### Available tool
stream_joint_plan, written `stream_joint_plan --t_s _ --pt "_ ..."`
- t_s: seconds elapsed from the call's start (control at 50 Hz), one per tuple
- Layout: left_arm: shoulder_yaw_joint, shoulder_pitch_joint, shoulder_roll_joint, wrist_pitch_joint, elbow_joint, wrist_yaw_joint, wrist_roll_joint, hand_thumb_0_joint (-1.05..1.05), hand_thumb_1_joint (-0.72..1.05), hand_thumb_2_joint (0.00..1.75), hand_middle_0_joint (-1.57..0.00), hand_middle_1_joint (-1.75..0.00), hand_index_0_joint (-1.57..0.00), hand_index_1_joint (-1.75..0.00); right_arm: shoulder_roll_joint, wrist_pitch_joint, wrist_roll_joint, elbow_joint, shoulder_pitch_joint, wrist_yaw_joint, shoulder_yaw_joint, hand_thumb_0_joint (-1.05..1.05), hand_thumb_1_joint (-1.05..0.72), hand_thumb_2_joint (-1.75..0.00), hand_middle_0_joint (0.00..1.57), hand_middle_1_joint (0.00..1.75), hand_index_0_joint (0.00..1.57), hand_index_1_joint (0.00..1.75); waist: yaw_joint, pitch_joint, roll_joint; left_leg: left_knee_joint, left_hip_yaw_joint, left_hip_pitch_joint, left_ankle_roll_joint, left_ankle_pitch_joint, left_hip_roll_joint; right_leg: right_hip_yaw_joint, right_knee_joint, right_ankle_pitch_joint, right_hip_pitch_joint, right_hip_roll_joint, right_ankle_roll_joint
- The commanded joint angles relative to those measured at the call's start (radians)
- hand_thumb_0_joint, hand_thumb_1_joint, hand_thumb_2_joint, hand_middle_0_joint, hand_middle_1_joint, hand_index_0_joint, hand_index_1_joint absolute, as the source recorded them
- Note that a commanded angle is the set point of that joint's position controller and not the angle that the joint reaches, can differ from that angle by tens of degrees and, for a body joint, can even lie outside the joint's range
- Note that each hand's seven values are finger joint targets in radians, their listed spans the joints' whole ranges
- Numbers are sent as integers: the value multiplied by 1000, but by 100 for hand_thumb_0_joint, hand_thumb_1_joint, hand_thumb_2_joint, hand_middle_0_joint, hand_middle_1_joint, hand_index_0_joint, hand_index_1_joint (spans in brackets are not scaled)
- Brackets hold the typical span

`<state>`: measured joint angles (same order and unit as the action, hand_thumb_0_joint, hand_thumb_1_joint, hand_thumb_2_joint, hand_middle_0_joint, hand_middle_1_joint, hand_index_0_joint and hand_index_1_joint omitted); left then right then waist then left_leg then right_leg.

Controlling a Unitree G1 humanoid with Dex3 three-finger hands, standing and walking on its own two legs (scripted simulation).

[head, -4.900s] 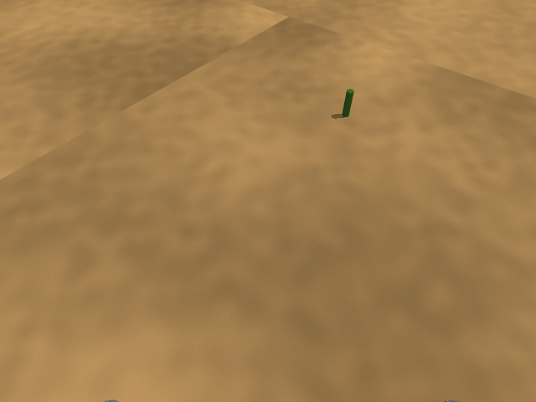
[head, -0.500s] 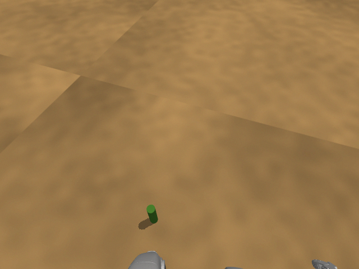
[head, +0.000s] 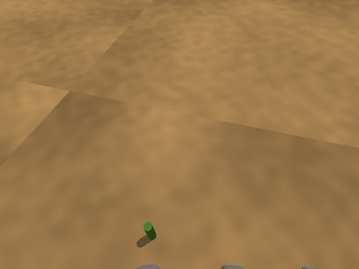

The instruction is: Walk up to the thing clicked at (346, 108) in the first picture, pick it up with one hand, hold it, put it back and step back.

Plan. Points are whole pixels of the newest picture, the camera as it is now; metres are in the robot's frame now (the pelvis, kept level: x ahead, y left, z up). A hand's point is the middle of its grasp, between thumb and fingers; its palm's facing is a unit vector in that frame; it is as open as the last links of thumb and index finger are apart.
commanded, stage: walk up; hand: left
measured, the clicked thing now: (150, 231) +0.37 +0.19 -0.68
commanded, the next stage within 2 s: stand in 1.16 s
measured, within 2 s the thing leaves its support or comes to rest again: neither
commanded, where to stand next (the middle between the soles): +0.05 -0.02 m, yaw +2 degrees
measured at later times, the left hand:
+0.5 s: hand out of the picture +0.12 +0.24 -0.13, palm faces -0.01 -0.95 -0.32, open 7.3 cm
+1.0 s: hand out of the picture +0.10 +0.25 -0.14, palm faces +0.01 -0.95 -0.32, open 7.3 cm
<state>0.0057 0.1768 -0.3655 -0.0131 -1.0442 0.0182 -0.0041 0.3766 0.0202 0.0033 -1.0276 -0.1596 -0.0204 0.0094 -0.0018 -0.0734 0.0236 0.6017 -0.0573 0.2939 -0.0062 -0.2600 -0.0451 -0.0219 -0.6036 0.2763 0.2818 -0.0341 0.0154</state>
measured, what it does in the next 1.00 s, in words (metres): stands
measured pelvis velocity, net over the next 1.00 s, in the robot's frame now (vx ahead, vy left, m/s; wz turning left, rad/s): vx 0.03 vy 0.00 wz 0.01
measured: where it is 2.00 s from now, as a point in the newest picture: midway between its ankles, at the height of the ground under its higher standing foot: outside the picture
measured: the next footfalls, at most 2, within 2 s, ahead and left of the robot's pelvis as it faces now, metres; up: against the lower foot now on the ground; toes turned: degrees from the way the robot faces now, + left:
none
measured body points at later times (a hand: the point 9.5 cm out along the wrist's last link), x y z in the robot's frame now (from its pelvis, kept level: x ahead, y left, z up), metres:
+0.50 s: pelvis +0.02 -0.01 +0.02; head +0.02 -0.01 +0.47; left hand +0.12 +0.29 -0.11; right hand +0.11 -0.32 -0.11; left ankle +0.04 +0.12 -0.73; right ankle +0.03 -0.13 -0.73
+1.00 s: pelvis +0.03 +0.00 +0.02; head +0.04 +0.00 +0.47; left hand +0.10 +0.30 -0.11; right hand +0.11 -0.30 -0.11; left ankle +0.04 +0.13 -0.73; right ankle +0.03 -0.13 -0.73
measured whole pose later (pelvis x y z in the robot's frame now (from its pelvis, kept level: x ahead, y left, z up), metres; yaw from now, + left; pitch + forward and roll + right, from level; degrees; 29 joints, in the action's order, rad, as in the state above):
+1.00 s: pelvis +0.03 +0.00 +0.02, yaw +0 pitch -2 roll +0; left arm 0.02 0.08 -0.34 0.00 -1.18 0.02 0.00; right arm 0.34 0.02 -0.01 -1.18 -0.08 -0.01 0.01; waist 0.00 -0.05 0.00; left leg 0.32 -0.06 0.12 -0.02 -0.16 -0.04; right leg -0.03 -0.32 0.17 0.11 -0.03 0.02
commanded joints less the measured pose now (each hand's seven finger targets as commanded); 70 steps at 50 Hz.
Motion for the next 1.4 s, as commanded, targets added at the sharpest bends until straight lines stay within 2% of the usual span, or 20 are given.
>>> stream_joint_plan --t_s 0.0,0.12,0.2,0.26,0.4,0.46,0.52,0.62,1.06,1.12,1.14,1.16,1.3,1.38 --pt "43 -85 -225 -27 34 -19 10 0 90 90 -20 -30 -20 -30 224 31 3 13 60 19 -45 0 -90 -90 20 30 20 30 0 79 -54 -190 128 -47 40 63 -80 131 186 -100 -49 -98 -68" --pt "40 -131 -208 -22 -7 -22 14 0 90 90 -20 -30 -20 -30 214 34 2 -43 85 25 -41 0 -90 -90 20 30 20 30 -3 159 -41 -210 103 -143 38 266 -96 96 216 -263 -146 -103 -52" --pt "35 -160 -200 -13 -34 -21 13 0 90 90 -20 -30 -20 -30 204 28 -2 -63 129 26 -38 0 -90 -90 20 30 20 30 -7 116 -22 -260 104 -149 31 209 -99 93 268 -204 -128 -102 -41" --pt "34 -187 -195 -12 -46 -18 10 0 90 90 -20 -30 -20 -30 199 26 -5 -79 129 26 -40 0 -90 -90 20 30 20 30 1 113 -31 -285 98 -160 27 172 -96 100 297 -176 -136 -105 -41" --pt "38 -197 -195 -13 -64 -16 4 0 90 90 -20 -30 -20 -30 198 26 -8 -86 152 25 -39 0 -90 -90 20 30 20 30 1 121 -24 -310 92 -177 22 176 -99 96 332 -195 -157 -104 -32" --pt "41 -213 -197 -11 -71 -15 0 0 90 90 -20 -30 -20 -30 198 24 -10 -93 144 26 -41 0 -90 -90 20 30 20 30 10 109 -32 -324 93 -176 18 140 -99 98 341 -157 -146 -102 -34" --pt "39 -190 -188 -12 -75 -13 3 0 90 90 -20 -30 -20 -30 198 26 -9 -91 147 26 -40 0 -90 -90 20 30 20 30 2 125 -19 -326 94 -198 20 162 -100 96 343 -178 -155 -102 -31" --pt "41 -184 -187 -10 -80 -15 -1 0 90 90 -20 -30 -20 -30 200 23 -10 -92 143 27 -45 0 -90 -90 20 30 20 30 7 116 -26 -330 96 -204 22 159 -104 89 348 -159 -146 -96 -31" --pt "44 -156 -182 -8 -75 -19 -6 0 90 90 -20 -30 -20 -30 187 19 -12 -90 134 29 -48 0 -90 -90 20 30 20 30 6 117 -29 -335 95 -200 23 184 -98 80 348 -200 -177 -99 -23" --pt "45 -157 -179 -8 -75 -19 -4 0 90 90 -20 -30 -20 -30 184 20 -11 -89 130 29 -46 0 -90 -90 20 30 20 30 2 120 -25 -337 97 -204 21 209 -99 82 342 -221 -181 -100 -21" --pt "44 -150 -188 -14 -63 -22 -6 0 90 90 -20 -30 -20 -30 184 17 -15 -74 146 30 -46 0 -90 -90 20 30 20 30 2 104 -3 -330 102 -206 14 267 -107 83 340 -267 -178 -111 -21" --pt "47 -154 -196 -16 -63 -24 -2 0 90 90 -20 -30 -20 -30 178 17 -14 -76 138 30 -46 0 -90 -90 20 30 20 30 6 115 -14 -331 106 -212 12 285 -111 86 335 -271 -189 -113 -22" --pt "43 -152 -192 -14 -52 -23 -5 0 90 90 -20 -30 -20 -30 181 16 -13 -68 138 28 -45 0 -90 -90 20 30 20 30 6 129 -19 -339 105 -226 10 277 -110 76 340 -261 -197 -111 -24" --pt "37 -151 -191 -14 -50 -23 -4 0 90 90 -20 -30 -20 -30 182 12 -12 -67 140 27 -45 0 -90 -90 20 30 20 30 7 117 -24 -343 110 -223 10 238 -109 75 351 -216 -179 -109 -23"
